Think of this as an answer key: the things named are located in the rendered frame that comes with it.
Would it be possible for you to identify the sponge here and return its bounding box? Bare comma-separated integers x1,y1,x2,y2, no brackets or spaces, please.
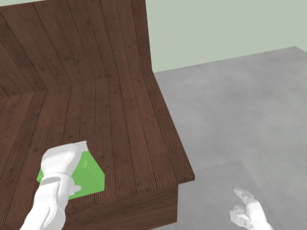
37,151,105,200

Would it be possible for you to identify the robot right hand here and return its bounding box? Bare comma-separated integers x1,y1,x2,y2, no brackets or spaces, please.
230,187,267,230

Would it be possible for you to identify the robot left hand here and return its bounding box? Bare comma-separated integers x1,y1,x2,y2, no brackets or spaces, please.
41,141,89,196

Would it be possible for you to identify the table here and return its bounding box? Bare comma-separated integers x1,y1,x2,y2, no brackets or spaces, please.
0,0,195,230

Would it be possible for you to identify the robot left forearm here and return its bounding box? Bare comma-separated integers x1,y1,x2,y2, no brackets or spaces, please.
20,173,71,230

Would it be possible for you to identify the robot right forearm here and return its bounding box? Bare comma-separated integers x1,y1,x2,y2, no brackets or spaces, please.
249,219,273,230

